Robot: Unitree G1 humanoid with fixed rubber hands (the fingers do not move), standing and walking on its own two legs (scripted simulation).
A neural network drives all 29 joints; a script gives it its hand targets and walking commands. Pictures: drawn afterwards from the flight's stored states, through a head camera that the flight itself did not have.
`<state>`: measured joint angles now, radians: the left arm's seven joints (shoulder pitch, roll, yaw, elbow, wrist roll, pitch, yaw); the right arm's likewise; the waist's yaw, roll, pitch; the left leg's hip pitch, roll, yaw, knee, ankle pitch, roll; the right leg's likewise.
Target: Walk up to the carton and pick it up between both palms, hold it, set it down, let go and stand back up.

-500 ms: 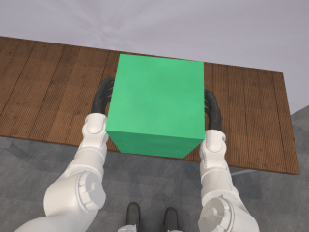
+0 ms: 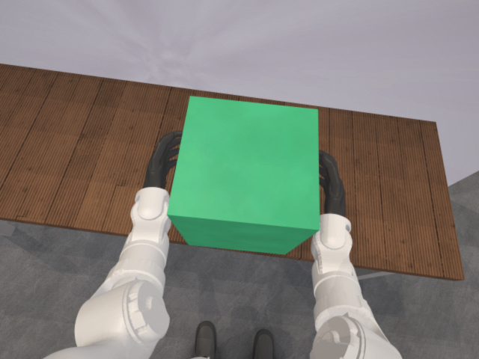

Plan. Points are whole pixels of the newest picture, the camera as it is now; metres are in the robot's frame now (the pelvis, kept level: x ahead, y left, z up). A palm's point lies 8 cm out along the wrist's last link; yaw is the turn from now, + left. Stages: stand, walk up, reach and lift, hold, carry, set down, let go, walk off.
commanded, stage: reach and lift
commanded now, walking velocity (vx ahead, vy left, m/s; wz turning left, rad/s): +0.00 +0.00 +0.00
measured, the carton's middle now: (244, 186) +0.42 -0.01 -0.08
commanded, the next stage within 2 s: none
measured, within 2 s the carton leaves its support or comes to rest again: leaves its support in 1.22 s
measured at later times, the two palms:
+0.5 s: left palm (159, 177) +0.42 +0.14 -0.04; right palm (332, 202) +0.37 -0.15 -0.03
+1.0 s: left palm (163, 177) +0.42 +0.14 -0.04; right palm (335, 207) +0.36 -0.16 -0.03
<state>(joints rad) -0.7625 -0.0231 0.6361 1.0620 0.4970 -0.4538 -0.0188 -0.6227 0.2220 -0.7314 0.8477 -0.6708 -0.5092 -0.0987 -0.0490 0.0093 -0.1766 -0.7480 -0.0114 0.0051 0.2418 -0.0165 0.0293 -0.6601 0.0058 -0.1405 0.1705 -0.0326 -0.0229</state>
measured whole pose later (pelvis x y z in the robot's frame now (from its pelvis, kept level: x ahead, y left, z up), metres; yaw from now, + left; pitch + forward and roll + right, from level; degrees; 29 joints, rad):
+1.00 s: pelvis +0.00 +0.00 +0.00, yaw -1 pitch +32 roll -2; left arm -0.77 0.04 0.49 1.16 0.36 -0.44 0.01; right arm -0.60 0.17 -0.62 0.96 -0.54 -0.52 -0.16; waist -0.07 -0.02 -0.25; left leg -0.81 0.00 0.01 0.29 -0.03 0.03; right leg -0.72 0.01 -0.13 0.20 -0.04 -0.03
